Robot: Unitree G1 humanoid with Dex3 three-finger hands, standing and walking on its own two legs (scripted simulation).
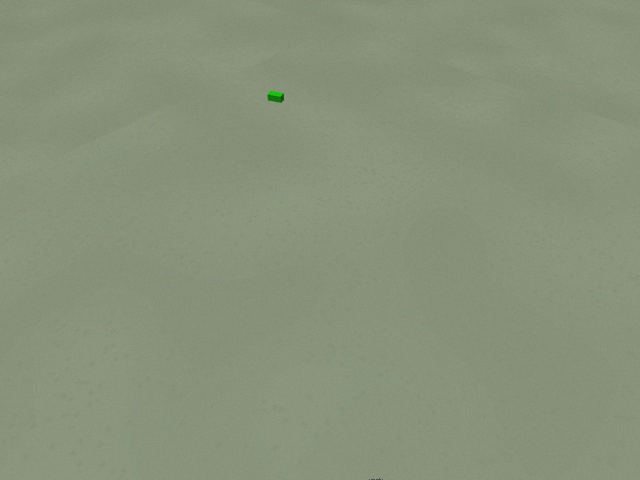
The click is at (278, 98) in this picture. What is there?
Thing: small brick
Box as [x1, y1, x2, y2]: [267, 91, 283, 102]
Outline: 267,94 268,100 280,102 283,99 283,93 270,91
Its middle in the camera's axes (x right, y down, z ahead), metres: -0.28 -0.89 +2.42
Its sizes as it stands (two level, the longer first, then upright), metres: 0.088 0.048 0.040
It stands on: the floor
